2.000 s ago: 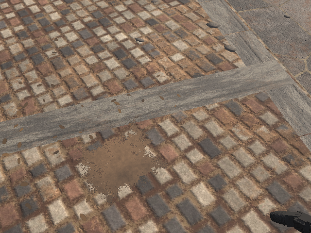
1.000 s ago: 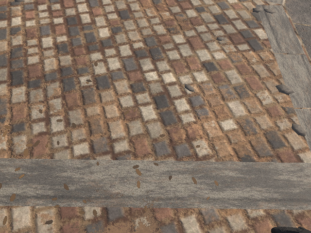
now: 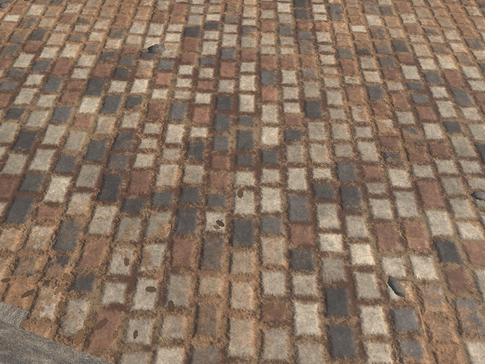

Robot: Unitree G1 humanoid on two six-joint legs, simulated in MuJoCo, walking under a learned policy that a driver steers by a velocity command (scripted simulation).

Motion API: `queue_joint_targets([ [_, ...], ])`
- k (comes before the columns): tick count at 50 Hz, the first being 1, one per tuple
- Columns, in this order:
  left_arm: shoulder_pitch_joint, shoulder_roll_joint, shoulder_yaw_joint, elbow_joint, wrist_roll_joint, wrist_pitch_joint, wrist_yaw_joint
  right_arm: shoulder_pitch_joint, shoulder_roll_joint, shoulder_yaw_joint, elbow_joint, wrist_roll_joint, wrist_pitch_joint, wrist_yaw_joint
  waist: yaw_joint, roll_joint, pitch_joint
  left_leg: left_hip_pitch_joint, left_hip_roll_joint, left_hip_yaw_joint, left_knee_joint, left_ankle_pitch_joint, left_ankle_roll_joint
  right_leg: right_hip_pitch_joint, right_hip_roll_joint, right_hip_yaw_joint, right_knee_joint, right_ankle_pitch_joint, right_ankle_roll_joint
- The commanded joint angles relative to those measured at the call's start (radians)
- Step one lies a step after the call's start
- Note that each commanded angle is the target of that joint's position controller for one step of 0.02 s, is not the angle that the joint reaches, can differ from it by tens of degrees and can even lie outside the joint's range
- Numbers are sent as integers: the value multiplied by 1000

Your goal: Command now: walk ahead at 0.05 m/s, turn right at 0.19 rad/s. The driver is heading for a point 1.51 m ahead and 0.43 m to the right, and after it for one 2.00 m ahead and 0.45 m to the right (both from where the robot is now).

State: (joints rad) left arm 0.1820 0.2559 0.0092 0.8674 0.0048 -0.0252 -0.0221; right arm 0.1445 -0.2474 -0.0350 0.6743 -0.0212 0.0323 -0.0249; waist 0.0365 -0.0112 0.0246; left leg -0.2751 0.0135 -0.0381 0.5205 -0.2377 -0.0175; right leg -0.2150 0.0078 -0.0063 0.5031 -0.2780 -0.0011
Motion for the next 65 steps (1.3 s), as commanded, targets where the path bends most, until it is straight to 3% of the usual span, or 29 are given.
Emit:
queue_joint_targets([
  [1, -39, 153, 37, -71, -10, 3, 12, 33, -173, -57, -52, 7, -22, -14, -43, 109, -40, 155, 96, -76, -56, 229, 77, -155, -24, 52, 4, 136, -20],
  [4, -32, 141, 45, -87, -20, 10, 13, 70, -190, -71, -49, 13, -13, -32, -50, 145, -94, 209, 210, -144, -56, 433, 153, -208, -11, 29, 150, 123, -4],
  [7, -21, 123, 56, -100, -19, 32, 4, 19, -187, -75, -63, 19, -10, -45, -36, 201, -109, 178, 324, -198, -76, 518, 219, -228, -15, -5, 287, -170, 3],
  [9, -7, 117, 63, -102, -25, 47, -4, -37, -197, -80, -71, 21, -11, -47, -18, 170, -95, 108, 320, -148, -69, 479, 201, -174, -26, -26, 256, -186, -11],
  [11, 32, 126, 73, -89, -17, 56, -8, -63, -196, -83, -61, 35, -9, -47, 8, 138, -85, 18, 249, -40, 6, 322, 124, -49, -5, -36, 82, 40, -40],
  [12, 35, 183, 90, -101, -8, 57, -2, -9, -170, -81, -45, 28, -9, -43, -10, -10, -74, -67, 167, 59, 158, 129, 48, 17, -69, 110, -49, 245, -84],
  [13, 36, 314, 120, -124, 2, 55, 7, -53, -116, -62, -95, 1, -9, -43, -13, -295, -41, -308, -18, 152, 387, -254, -54, 89, -294, 493, -165, 470, -251],
  [14, 96, 279, 104, -129, 32, 35, 3, -123, -120, -61, -105, 5, -15, -48, 58, -229, -101, -369, -42, -14, 598, -476, -52, 144, -371, 600, -191, 550, -364],
  [15, 64, 256, 96, -135, 30, 17, 6, -89, -139, -68, -90, 20, -18, -45, 25, -137, -112, -387, -19, -60, 676, -435, -42, 162, -352, 518, -159, 579, -350],
  [17, -21, 234, 95, -155, -12, 10, 21, -51, -160, -79, -54, 14, -20, -51, -13, -52, -100, -411, 9, -68, 647, -287, -44, 176, -272, 405, -124, 551, -261],
  [25, -6, 230, 99, -178, -22, 49, 60, -57, -116, -65, -39, 26, -35, -34, -8, -108, -111, -270, -35, -60, 353, -124, -87, 142, -179, 384, -150, 369, -225],
  [32, -45, 236, 109, -209, -22, 66, 51, -44, -138, -71, -26, 35, -63, -5, -5, -154, -91, -105, -65, -66, 124, -128, -63, 60, -160, 513, -140, 303, -217],
  [35, -84, 224, 107, -226, -39, 77, 55, 28, -139, -77, 2, 37, -77, 8, -55, -145, -102, 43, -65, -42, -135, 36, -29, 31, -111, 527, -82, 306, -167],
  [36, -69, 199, 100, -231, -39, 78, 59, 50, -169, -86, 11, 30, -77, 7, -53, -108, -115, 143, 7, -80, -194, 124, -2, -35, -67, 494, -31, 190, -122],
  [37, -6, 145, 86, -228, -24, 77, 55, 41, -230, -95, -3, 13, -68, 0, -9, 101, -140, 239, 213, -269, -216, 242, 81, -151, 41, 352, 173, -126, -63],
  [38, -9, 184, 102, -248, -29, 66, 54, 24, -268, -98, -11, -28, -63, 6, -2, 272, -82, 171, 358, -473, -240, 380, 249, -317, 156, 199, 371, -382, -8],
  [39, 18, 248, 121, -232, -12, 58, 54, -12, -226, -87, -28, -25, -67, 5, 3, 201, -72, 120, 393, -470, -244, 343, 303, -324, 81, 207, 563, -359, 28],
  [40, 31, 265, 131, -207, -18, 62, 53, -59, -173, -71, -37, -10, -69, 2, 14, 149, -53, 96, 323, -369, -232, 290, 268, -317, 70, 204, 631, -290, 45],
  [42, 47, 214, 123, -178, -13, 80, 61, -81, -145, -57, -33, 18, -67, 0, 6, 132, -27, 108, 233, -252, -213, 255, 218, -340, 72, 194, 693, -194, 81],
  [48, -40, 108, 72, -220, -13, 70, 48, -19, -167, -52, 7, 15, -48, -3, -53, 194, -74, 179, 192, -140, -175, 371, 232, -190, 5, 79, 317, -176, 108],
  [50, -45, 117, 69, -220, -16, 67, 42, 8, -198, -57, 22, 21, -39, 2, -72, 211, -76, 164, 203, -152, -162, 399, 238, -112, 7, 30, 183, -160, 100],
  [52, 15, 122, 73, -190, -16, 64, 37, 1, -195, -50, 33, 35, -35, 6, -38, 192, -73, 135, 192, -146, -125, 410, 217, 0, 19, 2, -47, 15, 72],
  [53, 34, 131, 74, -180, -10, 64, 36, 32, -179, -43, 51, 42, -39, 8, -27, 167, -65, 101, 177, -136, -113, 382, 178, 80, 17, 13, -188, 140, 44],
  [54, 44, 172, 78, -185, -3, 64, 43, 68, -158, -31, 61, 29, -52, 13, -39, 104, -96, 28, 153, -114, -88, 297, 110, 205, -55, 106, -186, 287, 10],
  [55, 52, 253, 92, -193, 5, 70, 54, 98, -119, -16, 51, -9, -70, 24, -83, -105, -144, -42, 67, -25, 2, 88, 38, 279, -199, 244, -109, 546, -56],
  [56, -7, 174, 69, -184, 12, 65, 43, 65, -94, -9, 51, -8, -72, 18, -83, -172, -133, 34, 45, 6, -63, -59, -11, 116, -226, 258, -117, 413, -141],
  [57, -45, 122, 57, -197, 14, 55, 33, 21, -129, -14, 59, -7, -69, 14, -66, -110, -92, 73, 43, 11, -71, 8, -32, 78, -166, 228, -130, 258, -123],
  [62, -7, 124, 49, -153, 11, 25, 33, 33, -141, -19, 104, 7, -49, -2, -52, -84, -14, 85, 43, 12, -84, 103, -38, 19, -96, 182, -139, 173, -55],
  [65, 49, 172, 64, -133, -2, 35, 43, 23, -129, -19, 123, 22, -52, -5, -10, -120, 11, -26, -25, 97, 45, -121, -32, 32, -127, 271, -223, -303, -115],
])
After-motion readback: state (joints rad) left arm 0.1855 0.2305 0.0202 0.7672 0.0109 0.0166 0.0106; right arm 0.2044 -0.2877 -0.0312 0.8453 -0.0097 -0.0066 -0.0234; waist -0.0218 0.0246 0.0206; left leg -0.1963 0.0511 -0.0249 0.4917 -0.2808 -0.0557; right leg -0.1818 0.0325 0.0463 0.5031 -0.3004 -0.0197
